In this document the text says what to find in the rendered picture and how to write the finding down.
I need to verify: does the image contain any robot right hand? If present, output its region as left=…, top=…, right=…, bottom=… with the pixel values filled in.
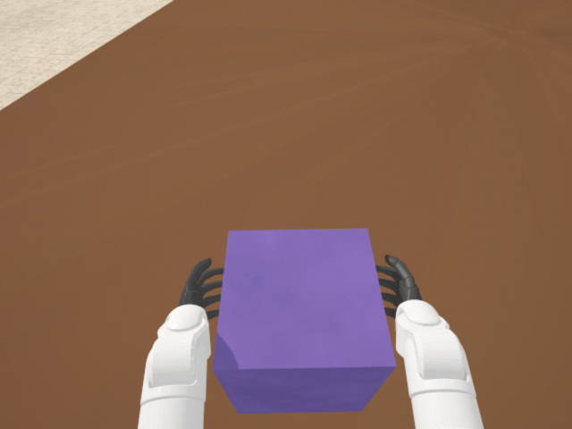
left=375, top=255, right=423, bottom=319

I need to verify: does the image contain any carton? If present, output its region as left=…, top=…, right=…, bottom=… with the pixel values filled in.
left=213, top=228, right=396, bottom=414

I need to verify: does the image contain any robot left hand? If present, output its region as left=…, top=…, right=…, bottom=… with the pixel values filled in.
left=178, top=257, right=224, bottom=320

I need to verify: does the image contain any robot right forearm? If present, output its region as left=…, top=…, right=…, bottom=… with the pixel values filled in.
left=395, top=299, right=484, bottom=429

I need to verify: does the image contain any robot left forearm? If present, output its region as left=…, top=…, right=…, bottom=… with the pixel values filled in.
left=138, top=305, right=211, bottom=429

